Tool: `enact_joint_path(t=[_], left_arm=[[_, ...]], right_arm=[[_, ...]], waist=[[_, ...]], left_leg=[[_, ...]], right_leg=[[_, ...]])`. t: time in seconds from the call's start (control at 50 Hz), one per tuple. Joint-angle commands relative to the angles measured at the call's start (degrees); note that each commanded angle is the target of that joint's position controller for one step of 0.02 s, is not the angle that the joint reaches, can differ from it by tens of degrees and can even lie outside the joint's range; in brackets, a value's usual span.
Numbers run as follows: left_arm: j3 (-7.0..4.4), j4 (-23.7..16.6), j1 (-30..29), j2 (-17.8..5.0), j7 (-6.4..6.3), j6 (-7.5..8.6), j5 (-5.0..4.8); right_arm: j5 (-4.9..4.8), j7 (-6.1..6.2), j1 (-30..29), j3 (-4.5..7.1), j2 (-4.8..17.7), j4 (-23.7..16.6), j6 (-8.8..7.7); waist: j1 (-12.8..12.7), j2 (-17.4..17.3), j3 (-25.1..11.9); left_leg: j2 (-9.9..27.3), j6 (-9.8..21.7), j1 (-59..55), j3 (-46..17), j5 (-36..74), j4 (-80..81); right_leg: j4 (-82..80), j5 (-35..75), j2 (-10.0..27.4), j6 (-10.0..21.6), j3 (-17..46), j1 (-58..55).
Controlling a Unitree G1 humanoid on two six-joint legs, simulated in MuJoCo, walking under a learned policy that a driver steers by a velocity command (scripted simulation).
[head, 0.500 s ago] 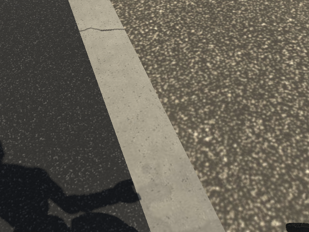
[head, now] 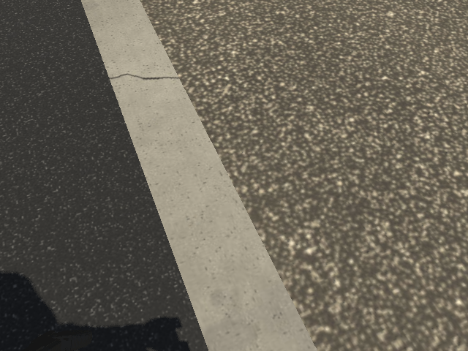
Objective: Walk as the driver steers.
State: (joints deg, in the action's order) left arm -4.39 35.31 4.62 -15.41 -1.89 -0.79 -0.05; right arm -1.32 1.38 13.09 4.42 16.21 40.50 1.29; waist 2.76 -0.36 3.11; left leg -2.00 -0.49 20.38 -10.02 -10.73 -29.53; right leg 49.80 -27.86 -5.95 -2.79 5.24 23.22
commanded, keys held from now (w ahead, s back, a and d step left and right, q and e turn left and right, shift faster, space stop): q+shift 0.26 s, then w+q+shift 0.30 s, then w+e+shift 0.44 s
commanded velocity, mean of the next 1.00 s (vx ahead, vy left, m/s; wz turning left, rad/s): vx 0.51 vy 0.00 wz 0.43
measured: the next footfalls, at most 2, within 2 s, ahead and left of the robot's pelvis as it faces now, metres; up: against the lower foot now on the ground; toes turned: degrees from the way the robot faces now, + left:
right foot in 0.10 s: +0.04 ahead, -0.11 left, +0.00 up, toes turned +14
left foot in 0.70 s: +0.15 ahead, +0.29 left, +0.00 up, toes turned +38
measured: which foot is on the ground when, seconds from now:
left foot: down 0.00-0.12, up 0.14-0.68, down 0.70-1.00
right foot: up 0.00-0.08, down 0.10-0.70, up 0.72-1.00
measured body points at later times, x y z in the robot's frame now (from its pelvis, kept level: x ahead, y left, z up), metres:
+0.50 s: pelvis +0.04 +0.01 +0.01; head +0.06 +0.01 +0.46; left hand -0.02 +0.31 -0.09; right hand +0.33 -0.16 -0.08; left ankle +0.01 +0.19 -0.66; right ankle +0.00 -0.12 -0.74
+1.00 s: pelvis +0.26 +0.27 -0.01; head +0.27 +0.29 +0.44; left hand +0.26 +0.56 -0.13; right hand +0.37 +0.02 -0.13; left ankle +0.12 +0.27 -0.74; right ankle +0.43 +0.22 -0.65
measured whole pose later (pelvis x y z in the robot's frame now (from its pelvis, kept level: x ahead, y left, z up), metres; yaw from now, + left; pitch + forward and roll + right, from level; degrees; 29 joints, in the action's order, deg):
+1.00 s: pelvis +0.26 +0.27 -0.01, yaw +25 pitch +0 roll +1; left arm -3.1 46.7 12.4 -16.5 4.0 0.0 0.3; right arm 1.6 -0.6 26.7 2.6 14.8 49.8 -5.2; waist 1.5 2.4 0.9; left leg -3.2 2.4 -6.4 13.8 -20.7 -13.7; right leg 65.0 -0.9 4.7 4.8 -1.6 45.1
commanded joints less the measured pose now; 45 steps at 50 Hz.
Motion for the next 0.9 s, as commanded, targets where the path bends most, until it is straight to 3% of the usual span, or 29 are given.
enact_joint_path(t=[0.02,0.08,0.1,0.12,0.14,0.16,0.18,0.2,0.22,0.26,0.3,0.34,0.48,0.5,0.52,0.56,0.62,0.64,0.66,0.68,0.7,0.72,0.74,0.76,0.78,0.8,0.82,0.84,0.9], left_arm=[[-0.63,-3.67,-1.2,-1.56,0.58,1.76,-1.03],[-1.66,-1.01,4.64,-3.78,1.32,2.14,-1.53],[-2.38,0.26,7.19,-5.43,1.19,2.01,-1.48],[-3.07,-0.02,7.06,-8.53,0.76,1.6,-0.63],[-3.59,-1.19,3.85,-12.51,1.05,1.33,2.71],[-3.13,-2.49,0.83,-10.13,1.05,1.92,3.7],[-2.13,-3.23,-2.53,-6.76,0.61,2.19,3.06],[-1.67,-3.61,-4.08,-5.33,0.14,2.26,2.09],[-1.42,-3.38,-4.4,-4.85,-0.37,2.23,1.08],[-1.23,-2.62,-1.66,-5.36,-1.14,1.9,1.08],[-1.81,-1.0,6.02,-7.1,-1.38,1.87,0.99],[-2.3,-0.21,9.14,-9.11,-1.12,2.54,0.48],[-3.11,2.57,12.38,-10.61,0.14,5.1,0.43],[-1.96,4.5,16.74,-8.68,1.49,5.18,3.11],[-2.01,5.02,17.15,-8.81,1.87,5.46,3.14],[-2.07,5.75,17.39,-9.66,1.75,5.8,2.98],[-1.51,8.13,19.37,-9.8,1.47,5.37,3.11],[-1.47,9.09,19.48,-10.68,1.35,5.02,2.78],[-1.57,10.11,19.55,-12.31,1.23,4.77,2.23],[-1.52,10.85,18.21,-13.64,1.23,4.49,1.42],[-0.81,10.66,17.47,-12.97,1.66,4.63,0.7],[1.76,6.79,17.29,-3.3,3.24,4.82,0.35],[0.77,4.06,11.09,-6.33,2.98,5.55,-0.39],[-0.09,3.45,7.64,-8.4,2.86,5.51,-1.11],[0.27,5.06,11.02,-7.36,2.91,5.69,-0.99],[0.2,7.65,14.1,-6.94,3.33,5.11,-0.14],[0.31,9.78,17.5,-5.79,3.78,3.89,0.96],[0.48,11.16,19.29,-4.79,4.3,2.74,1.18],[0.73,10.69,14.18,-2.45,5.68,1.1,0.46]], right_arm=[[-0.53,1.11,-4.07,3.78,10.15,-5.37,1.15],[-1.49,0.77,-5.85,4.24,10.3,-6.45,1.6],[-1.92,0.8,-6.05,3.95,9.23,-6.83,1.56],[-1.45,0.65,-2.38,3.23,6.21,-6.23,1.71],[-1.07,0.59,-1.48,3.45,6.25,-7.86,0.93],[0.07,0.39,-0.7,4.87,11.29,-7.1,0.3],[-0.16,0.23,0.13,5.59,13.35,-5.64,0.53],[-0.14,0.35,1.31,5.52,12.26,-4.23,1.16],[-0.02,0.3,1.75,5.12,10.87,-4.0,1.63],[-0.4,-0.35,-0.94,4.0,8.5,-5.8,1.75],[-1.07,-1.1,-6.06,2.95,7.66,-8.49,1.35],[-0.99,-1.83,-8.43,2.78,8.24,-10.27,0.79],[-1.21,-3.41,-10.6,1.67,5.56,-11.43,-1.38],[5.74,-5.97,-13.63,1.4,5.67,-11.25,1.17],[5.15,-7.21,-15.13,1.18,4.79,-12.02,1.85],[3.43,-8.5,-17.45,0.72,4.59,-12.78,1.81],[3.98,-8.39,-18.3,-0.32,3.75,-12.23,0.48],[4.35,-7.85,-16.85,-0.41,3.89,-11.51,0.15],[4.56,-6.92,-12.95,0.06,5.07,-10.2,-0.23],[4.55,-5.82,-2.18,0.86,6.01,-6.85,-0.94],[5.06,-4.63,12.23,2.18,8.33,-1.92,-1.61],[5.86,-3.22,17.77,3.64,16.86,-1.08,-2.43],[5.07,-2.13,18.88,3.96,20.02,-3.15,-2.98],[5.35,-1.72,13.97,3.04,16.87,-1.45,-2.97],[5.05,-1.6,10.79,1.76,12.57,-0.48,-3.44],[4.48,-1.84,6.05,0.67,8.95,-0.58,-4.02],[3.64,-1.71,3.1,-0.32,6.36,-0.77,-4.57],[3.35,-1.72,2.94,-0.98,4.49,-0.47,-5.22],[2.63,-2.16,5.64,-0.92,3.73,2.77,-7.24]], waist=[[-1.64,-9.68,-11.0],[-4.19,-11.39,-11.45],[-4.99,-10.33,-11.6],[-2.86,-1.68,-12.25],[-0.84,14.73,-9.41],[-0.01,11.05,-7.14],[1.01,7.06,-5.99],[1.24,5.11,-5.3],[0.8,5.81,-4.64],[-1.24,6.94,-3.7],[-6.04,7.46,-5.13],[-7.75,7.8,-4.34],[-7.95,6.34,0.73],[-9.05,3.53,1.41],[-9.27,6.56,2.8],[-8.84,8.19,4.56],[-7.72,6.67,6.45],[-6.47,6.99,6.05],[-3.96,7.27,3.81],[2.62,5.56,-1.35],[10.07,1.41,-10.24],[10.08,-18.12,-18.34],[12.65,-14.01,-24.04],[9.19,-5.55,-13.34],[4.55,-4.22,-6.41],[0.47,-3.7,-3.52],[-2.25,-6.08,-2.61],[-3.11,-7.41,-2.6],[-3.63,-4.21,3.0]], left_leg=[[9.33,9.57,-13.95,-18.0,14.8,7.34],[7.63,8.41,-10.11,-20.52,8.74,7.27],[5.64,6.26,-4.64,-19.15,1.99,5.88],[0.6,3.18,4.65,-13.01,-14.48,-3.84],[-6.04,0.17,16.74,-3.39,-24.52,-16.93],[-0.2,-2.08,17.78,-2.29,-22.82,-28.41],[0.81,-2.88,16.85,-0.4,-18.85,-33.13],[1.15,-3.68,17.25,0.54,-14.85,-35.74],[1.94,-4.46,19.07,1.46,-11.6,-39.07],[3.66,-6.03,21.1,5.37,-8.49,-40.71],[6.39,-6.43,26.23,7.36,-5.32,-37.3],[7.84,-6.04,30.58,7.27,-5.62,-35.6],[10.46,-2.97,33.24,8.22,-0.33,-29.67],[8.31,-1.81,30.68,12.27,-1.01,-28.75],[8.91,-0.8,29.58,12.86,-0.29,-27.0],[9.45,1.34,27.96,13.33,0.09,-24.0],[6.62,4.99,19.06,13.92,-6.16,-14.43],[4.27,6.48,12.97,15.91,-9.2,-11.38],[0.74,7.88,4.98,18.08,-11.66,-9.53],[-2.6,9.12,-9.21,19.07,-9.07,-5.59],[-2.63,9.5,-31.18,16.55,-6.76,-3.94],[18.86,10.92,-49.03,-10.64,-31.48,4.49],[26.13,9.44,-43.51,-30.01,-37.61,15.59],[25.31,7.18,-35.81,-21.31,-29.41,15.25],[23.58,6.6,-27.63,-13.7,-20.95,14.71],[19.92,5.09,-21.88,-7.19,-15.03,15.72],[17.36,3.72,-17.84,-1.59,-12.2,17.38],[16.86,3.23,-15.15,1.4,-10.02,18.75],[14.78,0.42,-13.95,10.41,-0.18,22.95]], right_leg=[[-10.33,2.91,-0.68,-0.68,0.31,1.0],[-26.25,11.09,-0.55,0.46,-0.08,-9.38],[-32.15,16.65,2.57,1.72,0.44,-16.88],[-33.89,18.1,13.49,5.72,9.34,-25.11],[-34.38,27.2,26.21,13.8,24.57,-21.85],[-34.36,32.6,29.74,17.0,23.17,-18.19],[-33.27,33.22,25.92,15.42,16.11,-16.31],[-32.29,31.42,21.43,13.15,10.3,-16.5],[-31.49,33.02,19.7,12.41,6.61,-17.38],[-31.36,39.99,18.51,13.46,0.92,-17.85],[-36.67,16.83,20.76,14.37,3.32,-24.17],[-40.24,2.3,23.62,14.2,6.73,-28.3],[-43.45,2.85,25.31,11.27,-3.18,-30.87],[-43.77,1.71,25.11,10.08,-7.38,-28.77],[-43.96,1.69,24.83,9.28,-9.31,-27.19],[-44.75,1.66,25.67,8.39,-11.94,-26.38],[-45.56,9.91,26.0,8.83,-15.74,-23.33],[-44.19,20.62,26.22,9.18,-17.01,-21.99],[-38.27,40.4,26.19,9.88,-18.31,-21.43],[-24.34,59.05,24.63,10.33,-21.12,-18.14],[-6.37,56.38,20.87,9.76,-21.47,-6.85],[17.67,2.14,11.54,7.19,-16.95,15.47],[29.9,-2.95,4.12,8.12,2.02,20.05],[31.71,6.05,6.27,8.82,4.56,24.54],[28.25,11.07,9.64,8.78,1.87,22.87],[24.54,14.18,12.01,7.89,0.38,19.28],[23.07,16.25,13.12,6.98,-0.48,15.96],[23.41,17.28,13.6,6.46,-1.02,13.49],[23.55,22.59,13.33,6.48,-1.78,19.21]])
Keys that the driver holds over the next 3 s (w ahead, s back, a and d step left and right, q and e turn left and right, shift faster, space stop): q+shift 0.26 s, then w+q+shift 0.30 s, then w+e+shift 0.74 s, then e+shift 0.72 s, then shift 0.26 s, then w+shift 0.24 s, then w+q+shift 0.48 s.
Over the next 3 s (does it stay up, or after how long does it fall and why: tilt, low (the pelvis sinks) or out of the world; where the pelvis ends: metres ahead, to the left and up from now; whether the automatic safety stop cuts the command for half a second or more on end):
stays up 1.10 0.23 0.00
